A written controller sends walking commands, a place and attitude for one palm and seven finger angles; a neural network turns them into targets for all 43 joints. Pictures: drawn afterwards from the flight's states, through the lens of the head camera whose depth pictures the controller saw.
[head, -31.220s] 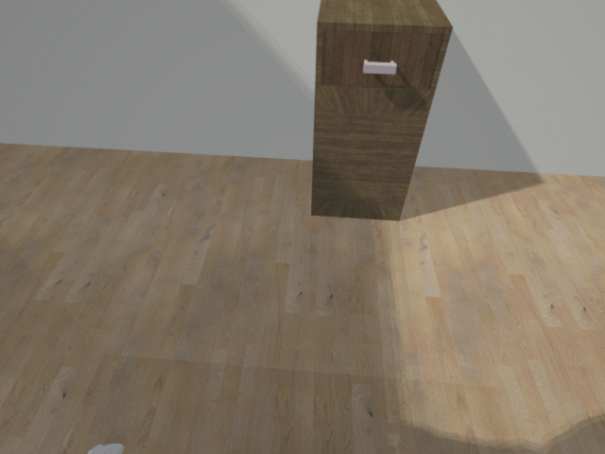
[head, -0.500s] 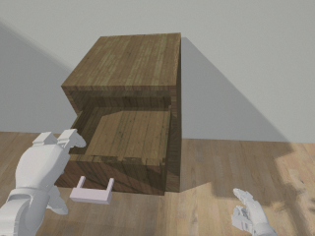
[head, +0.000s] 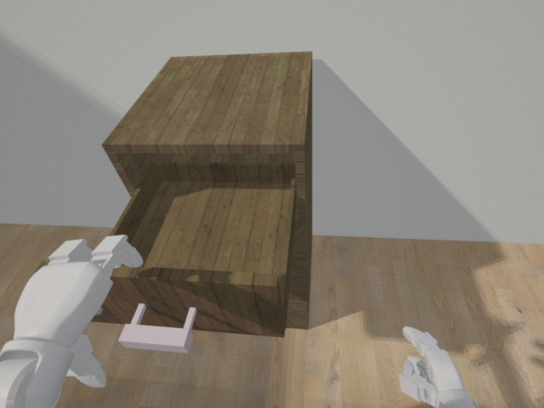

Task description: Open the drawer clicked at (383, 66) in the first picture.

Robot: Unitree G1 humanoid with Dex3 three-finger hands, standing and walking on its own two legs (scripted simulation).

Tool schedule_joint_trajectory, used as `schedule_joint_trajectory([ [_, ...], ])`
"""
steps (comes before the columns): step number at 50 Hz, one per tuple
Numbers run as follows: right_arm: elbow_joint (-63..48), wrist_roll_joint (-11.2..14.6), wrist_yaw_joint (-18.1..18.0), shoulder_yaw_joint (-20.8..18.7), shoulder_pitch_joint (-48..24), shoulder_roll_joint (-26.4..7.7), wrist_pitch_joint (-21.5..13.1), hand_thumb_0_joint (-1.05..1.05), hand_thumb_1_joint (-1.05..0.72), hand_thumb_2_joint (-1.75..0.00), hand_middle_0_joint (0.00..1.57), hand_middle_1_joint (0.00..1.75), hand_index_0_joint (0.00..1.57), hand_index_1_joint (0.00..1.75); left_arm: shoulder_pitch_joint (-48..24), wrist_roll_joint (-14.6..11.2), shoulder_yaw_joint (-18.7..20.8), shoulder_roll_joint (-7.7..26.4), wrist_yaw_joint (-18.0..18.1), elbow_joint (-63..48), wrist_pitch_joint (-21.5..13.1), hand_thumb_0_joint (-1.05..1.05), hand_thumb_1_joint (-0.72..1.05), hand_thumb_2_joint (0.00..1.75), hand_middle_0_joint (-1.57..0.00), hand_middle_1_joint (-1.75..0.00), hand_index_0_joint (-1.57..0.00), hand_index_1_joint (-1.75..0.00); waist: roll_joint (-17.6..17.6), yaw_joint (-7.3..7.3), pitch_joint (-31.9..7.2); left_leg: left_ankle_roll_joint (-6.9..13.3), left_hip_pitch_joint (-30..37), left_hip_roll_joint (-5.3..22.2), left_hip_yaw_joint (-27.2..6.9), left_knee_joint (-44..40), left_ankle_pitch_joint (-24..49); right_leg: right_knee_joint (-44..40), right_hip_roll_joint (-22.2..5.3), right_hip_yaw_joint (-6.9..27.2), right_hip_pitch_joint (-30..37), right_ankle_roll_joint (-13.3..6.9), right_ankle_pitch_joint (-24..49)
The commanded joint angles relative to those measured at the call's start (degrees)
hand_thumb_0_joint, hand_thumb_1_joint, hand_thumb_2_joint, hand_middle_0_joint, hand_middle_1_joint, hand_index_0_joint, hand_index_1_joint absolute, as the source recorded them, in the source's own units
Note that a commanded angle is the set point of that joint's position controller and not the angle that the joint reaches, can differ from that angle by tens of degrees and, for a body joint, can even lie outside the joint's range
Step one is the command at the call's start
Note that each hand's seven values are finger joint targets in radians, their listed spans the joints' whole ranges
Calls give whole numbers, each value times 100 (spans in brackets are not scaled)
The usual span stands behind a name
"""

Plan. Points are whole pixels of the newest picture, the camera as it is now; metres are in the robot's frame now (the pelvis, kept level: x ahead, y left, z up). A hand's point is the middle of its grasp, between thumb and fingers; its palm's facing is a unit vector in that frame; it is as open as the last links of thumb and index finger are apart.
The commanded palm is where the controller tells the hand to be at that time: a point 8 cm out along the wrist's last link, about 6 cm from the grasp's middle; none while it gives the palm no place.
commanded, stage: draw the hand back to the body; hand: left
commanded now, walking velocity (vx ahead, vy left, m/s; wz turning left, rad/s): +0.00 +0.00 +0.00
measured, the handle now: (161, 324) +0.23 +0.23 -0.02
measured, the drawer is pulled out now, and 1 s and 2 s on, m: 0.29 0.29 0.29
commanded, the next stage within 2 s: step back with the hand held close in 1.16 s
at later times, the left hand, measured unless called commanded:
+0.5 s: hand (113, 278) +0.20 +0.22 +0.16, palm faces +0.37 -0.85 -0.37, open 12.6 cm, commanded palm +0.15 +0.26 +0.18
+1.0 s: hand (101, 294) +0.19 +0.23 +0.16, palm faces +0.42 -0.81 -0.40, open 8.3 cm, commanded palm +0.14 +0.27 +0.17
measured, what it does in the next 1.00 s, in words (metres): stands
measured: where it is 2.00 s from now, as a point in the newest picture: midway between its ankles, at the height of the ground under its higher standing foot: outside the picture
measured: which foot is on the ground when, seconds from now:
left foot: down 0.00-1.00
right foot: down 0.00-1.00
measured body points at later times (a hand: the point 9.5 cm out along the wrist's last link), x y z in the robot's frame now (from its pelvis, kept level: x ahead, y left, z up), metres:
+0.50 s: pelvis +0.02 -0.01 +0.00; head +0.00 -0.02 +0.45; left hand +0.18 +0.26 +0.18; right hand +0.20 -0.21 -0.08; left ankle -0.03 +0.11 -0.74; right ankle +0.00 -0.12 -0.74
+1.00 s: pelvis +0.01 -0.02 +0.00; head +0.00 -0.04 +0.45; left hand +0.16 +0.27 +0.18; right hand +0.22 -0.23 -0.08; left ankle -0.03 +0.11 -0.74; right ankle +0.00 -0.12 -0.74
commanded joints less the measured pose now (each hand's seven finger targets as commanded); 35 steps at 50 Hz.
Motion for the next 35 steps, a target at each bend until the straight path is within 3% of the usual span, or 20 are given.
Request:
schedule_joint_trajectory([
  [1, -1030, -13, -87, -191, -907, -450, -302, 0, -90, -90, 20, 30, 20, 30, -380, 103, 1017, 1287, 375, -1212, -219, 0, -50, 30, -30, -120, -30, -120, -388, 73, -676, -30, -2, 153, 38, -191, 1401, -301, -111, -2, 191, -117, 755],
  [4, -1037, 26, -97, -206, -992, -470, -321, 0, -90, -90, 20, 30, 20, 30, -332, 59, 1276, 1436, 528, -1336, -285, 0, -50, 30, -30, -120, -30, -120, -238, 76, -768, -64, 44, 159, -5, -115, 1461, -287, -83, 100, 186, -153, 855],
  [5, -1025, -16, -85, -213, -875, -436, -308, 0, -90, -90, 20, 30, 20, 30, -422, 79, 1124, 1304, 527, -1367, -318, 0, -50, 30, -30, -120, -30, -120, -110, 75, -790, -45, 40, 155, 34, -111, 1459, -265, -120, -11, 144, -147, 778],
  [8, -1017, 11, -81, -265, -846, -457, -293, 0, -90, -90, 20, 30, 20, 30, -232, -18, 1113, 1231, 527, -1189, -298, 0, -50, 30, -30, -120, -30, -120, -291, 33, -702, -40, 52, 164, 39, -96, 1535, -255, -132, -27, 77, -112, 921],
  [9, -1199, 82, -198, -238, -443, -26, -771, 0, -90, -90, 20, 30, 20, 30, -1039, -4006, 936, -692, 518, -1450, -709, 0, -47, 32, -30, -118, -30, -118, -455, -542, -456, 94, 633, 285, 16, -132, 1254, -306, -39, -133, 195, -157, 784],
  [10, -918, 18, -306, -210, -272, -161, -1001, 0, -90, -90, 20, 30, 20, 30, -10, -4169, 1138, -348, 615, -239, -819, 0, -43, 33, -29, -115, -29, -115, -874, -446, -150, 61, 459, 410, -24, -235, 1103, -236, -23, -219, 141, -129, 491],
  [11, -967, 40, -326, -185, -399, -147, -1060, 0, -90, -90, 20, 30, 20, 30, 129, -4264, 947, -554, 586, -589, -876, 0, -40, 34, -29, -113, -29, -113, -710, -392, -82, 28, 354, 403, -90, -352, 1154, -219, -56, -219, 196, -123, 446],
  [12, -955, 34, -404, -221, -340, -169, -1081, 0, -90, -90, 20, 30, 20, 30, 102, -4563, 1238, -344, 613, -943, -968, 0, -36, 36, -29, -111, -29, -111, -986, -339, -267, 13, 387, 389, -67, -396, 1257, -304, -78, -287, 360, -97, 596],
  [13, -984, 5, -453, -208, -386, -188, -1212, 0, -90, -90, 20, 30, 20, 30, -255, -4644, 1316, -158, 642, -1486, -1108, 0, -32, 37, -29, -109, -29, -109, -932, -327, -520, 23, 443, 370, -35, -399, 1371, -266, -158, -229, 514, -58, 757],
  [14, -878, -35, -491, -197, -456, -211, -1332, 0, -90, -90, 20, 30, 20, 30, -277, -4695, 1562, 96, 714, -1539, -1172, 0, -29, 39, -29, -107, -29, -107, -669, -270, -530, -2, 414, 353, -15, -391, 1315, -246, -154, -180, 560, -61, 720],
  [15, -940, -73, -486, -152, -350, -152, -1442, 0, -90, -90, 20, 30, 20, 30, -318, -4720, 1282, -219, 714, -1797, -1266, 0, -26, 40, -28, -104, -28, -104, -391, -280, -647, -7, 397, 282, 26, -425, 1348, -266, -169, -202, 627, -87, 783],
  [17, -817, -80, -467, -144, -311, -128, -1579, 0, -90, -90, 20, 30, 20, 30, -62, -4781, 1257, -329, 721, -1698, -1255, 0, -18, 43, -28, -100, -28, -100, -93, -271, -342, -47, 273, 291, 47, -447, 1553, -276, -182, -213, 571, -113, 937],
  [19, -720, -93, -454, -152, -338, -132, -1667, 0, -90, -90, 20, 30, 20, 30, -249, -4780, 1451, -104, 728, -1770, -1253, 0, -12, 47, -27, -95, -27, -95, 64, -268, -67, -80, 170, 297, 28, -454, 1574, -360, -192, -175, 508, -137, 972],
  [20, -683, -97, -448, -143, -278, -124, -1672, 0, -90, -90, 20, 30, 20, 30, -234, -4815, 1395, -232, 716, -1657, -1264, 0, -8, 48, -27, -93, -27, -93, 105, -296, 42, -91, 118, 292, 35, -468, 1552, -372, -182, -207, 491, -144, 987],
  [24, -632, -76, -397, -206, -310, -100, -1655, 0, -90, -90, 20, 30, 20, 30, 26, -4889, 1546, -279, 637, -1360, -1269, 0, 6, 54, -26, -84, -26, -84, -218, -256, -23, -101, 122, 327, 34, -404, 1861, -353, -169, -194, 594, -148, 1317],
  [28, -648, -43, -372, -281, -326, -130, -1581, 0, -90, -90, 20, 30, 20, 30, 238, -4966, 1546, -368, 557, -1349, -1307, 0, 20, 60, -25, -75, -25, -75, -459, -268, -399, -46, 242, 335, 96, -340, 1993, -300, -198, -175, 699, -92, 1557],
  [29, -631, -36, -366, -286, -357, -133, -1571, 0, -90, -90, 20, 30, 20, 30, 246, -4969, 1469, -449, 535, -1287, -1300, 0, 23, 62, -25, -73, -25, -73, -425, -289, -306, -60, 208, 327, 79, -331, 1997, -339, -180, -182, 653, -101, 1543],
  [31, -629, -26, -376, -322, -366, -150, -1553, 0, -90, -90, 20, 30, 20, 30, 280, -4987, 1575, -338, 553, -1343, -1312, 0, 31, 64, -24, -68, -24, -68, -492, -286, -476, -28, 253, 319, 109, -325, 1949, -326, -208, -162, 707, -73, 1618],
  [34, -620, -25, -391, -331, -374, -157, -1548, 0, -90, -90, 20, 30, 20, 30, 198, -4973, 1637, -248, 576, -1552, -1322, 0, 41, 69, -24, -62, -24, -62, -244, -294, -608, -45, 342, 288, 129, -296, 2027, -340, -204, -132, 714, -81, 1673],
  [35, -598, -28, -403, -340, -353, -142, -1551, 0, -90, -90, 20, 30, 20, 30, 239, -4972, 1705, -196, 604, -1490, -1331, 0, 44, 70, -23, -59, -23, -59, -348, -297, -627, -32, 328, 277, 133, -289, 1998, -339, -219, -153, 722, -68, 1692],
])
